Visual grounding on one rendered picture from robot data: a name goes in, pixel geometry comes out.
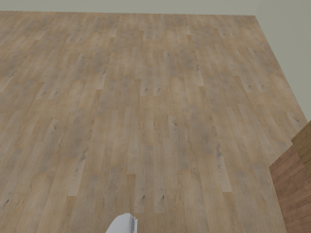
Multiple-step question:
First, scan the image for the left robot thigh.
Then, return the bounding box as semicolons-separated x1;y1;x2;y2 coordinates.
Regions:
106;215;138;233

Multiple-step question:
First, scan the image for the cupboard door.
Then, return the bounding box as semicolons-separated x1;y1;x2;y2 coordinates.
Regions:
291;120;311;179

